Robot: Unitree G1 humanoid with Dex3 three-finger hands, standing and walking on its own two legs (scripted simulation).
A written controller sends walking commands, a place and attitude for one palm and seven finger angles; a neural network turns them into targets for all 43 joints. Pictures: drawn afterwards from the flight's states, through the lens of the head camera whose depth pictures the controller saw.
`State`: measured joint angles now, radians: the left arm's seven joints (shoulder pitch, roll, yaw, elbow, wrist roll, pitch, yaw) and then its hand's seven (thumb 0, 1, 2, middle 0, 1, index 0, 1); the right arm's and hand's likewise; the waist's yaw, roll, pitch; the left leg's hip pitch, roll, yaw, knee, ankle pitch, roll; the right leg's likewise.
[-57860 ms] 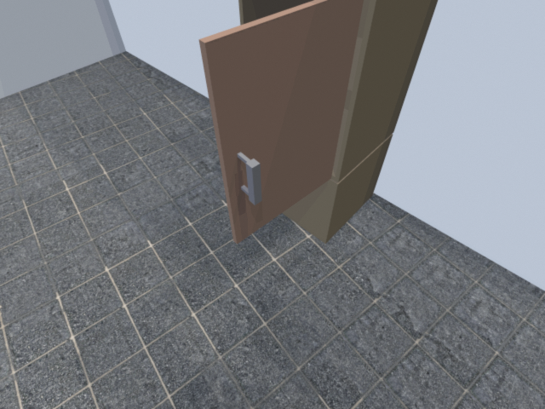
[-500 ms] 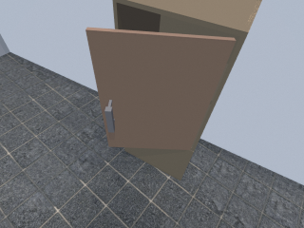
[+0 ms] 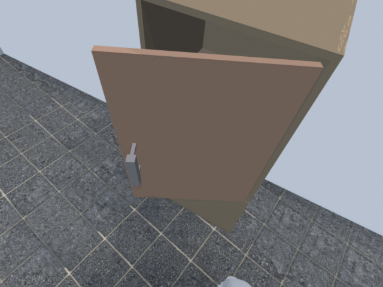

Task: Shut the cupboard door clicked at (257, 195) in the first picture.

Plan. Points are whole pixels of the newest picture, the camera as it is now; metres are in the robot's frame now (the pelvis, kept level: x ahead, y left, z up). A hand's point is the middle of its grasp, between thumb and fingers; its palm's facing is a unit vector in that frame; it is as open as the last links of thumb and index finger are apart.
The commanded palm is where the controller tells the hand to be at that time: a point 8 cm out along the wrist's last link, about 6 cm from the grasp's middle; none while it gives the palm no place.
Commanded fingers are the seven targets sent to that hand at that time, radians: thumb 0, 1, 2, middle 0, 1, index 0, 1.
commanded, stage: come to a stop and stand still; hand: left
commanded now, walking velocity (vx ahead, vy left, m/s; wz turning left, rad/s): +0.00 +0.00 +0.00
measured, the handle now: (135, 164) +0.43 +0.17 -0.08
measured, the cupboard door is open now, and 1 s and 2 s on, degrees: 28 28 28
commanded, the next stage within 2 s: look again from close up in 1.46 s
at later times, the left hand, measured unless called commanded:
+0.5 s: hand out of the picture +0.06 +0.17 -0.20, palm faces +0.10 -0.98 -0.18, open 7.3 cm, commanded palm none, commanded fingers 0.00 0.90 0.90 -0.20 -0.30 -0.20 -0.30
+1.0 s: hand out of the picture -0.06 +0.19 -0.18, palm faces +0.04 -0.98 -0.19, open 7.4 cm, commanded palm none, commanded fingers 0.00 0.90 0.90 -0.20 -0.30 -0.20 -0.30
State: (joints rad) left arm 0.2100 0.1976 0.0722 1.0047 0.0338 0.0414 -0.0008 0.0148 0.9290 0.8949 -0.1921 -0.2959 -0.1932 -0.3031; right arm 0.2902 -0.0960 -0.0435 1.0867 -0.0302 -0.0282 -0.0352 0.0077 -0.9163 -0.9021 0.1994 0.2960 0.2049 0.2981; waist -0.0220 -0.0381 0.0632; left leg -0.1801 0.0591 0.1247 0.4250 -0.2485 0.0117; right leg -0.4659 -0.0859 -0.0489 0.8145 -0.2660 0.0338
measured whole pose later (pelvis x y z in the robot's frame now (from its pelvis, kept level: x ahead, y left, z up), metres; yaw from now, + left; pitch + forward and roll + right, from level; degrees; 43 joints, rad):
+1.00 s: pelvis -0.05 +0.02 +0.00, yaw +1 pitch -1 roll +0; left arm 0.31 0.13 0.01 1.10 0.02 0.02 0.04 0.01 0.91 0.89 -0.19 -0.30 -0.20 -0.30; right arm 0.24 -0.16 -0.03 1.11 0.00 0.02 -0.03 0.00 -0.93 -0.90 0.20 0.30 0.20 0.30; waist -0.01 0.01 0.03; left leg -0.22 -0.07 0.13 0.35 -0.13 0.10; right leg -0.09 -0.04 -0.03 0.41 -0.30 0.02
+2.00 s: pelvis -0.06 +0.01 -0.01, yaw +1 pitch +0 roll +0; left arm 0.35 0.15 0.00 1.04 0.03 -0.03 0.05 0.01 0.91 0.89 -0.19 -0.30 -0.20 -0.30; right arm 0.28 -0.17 -0.01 1.06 -0.01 0.00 -0.01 0.02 -0.93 -0.90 0.20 0.30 0.20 0.30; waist 0.00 0.00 -0.01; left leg -0.31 -0.05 0.11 0.46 -0.16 0.10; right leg -0.17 -0.02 -0.04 0.50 -0.33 0.00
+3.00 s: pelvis -0.05 -0.02 -0.12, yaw +3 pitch +18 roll -2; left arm 0.45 0.23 0.19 -0.01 -0.33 -0.29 -0.36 0.02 0.90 0.89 -0.77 -0.93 -0.77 -0.93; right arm 0.22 -0.16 0.00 0.55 0.05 -0.16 -0.04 0.02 -0.90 -0.90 0.20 0.30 0.21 0.30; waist 0.01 0.02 -0.17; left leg -1.06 0.01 0.03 1.26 -0.51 0.05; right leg -0.97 0.06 -0.10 1.24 -0.59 -0.07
